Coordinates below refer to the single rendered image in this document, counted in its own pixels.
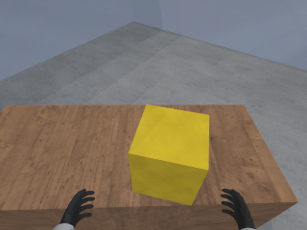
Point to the robot right hand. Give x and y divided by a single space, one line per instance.
241 212

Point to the carton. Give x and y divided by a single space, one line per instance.
169 154

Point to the robot left hand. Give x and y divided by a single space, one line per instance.
72 213

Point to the pedestal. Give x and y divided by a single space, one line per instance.
48 153

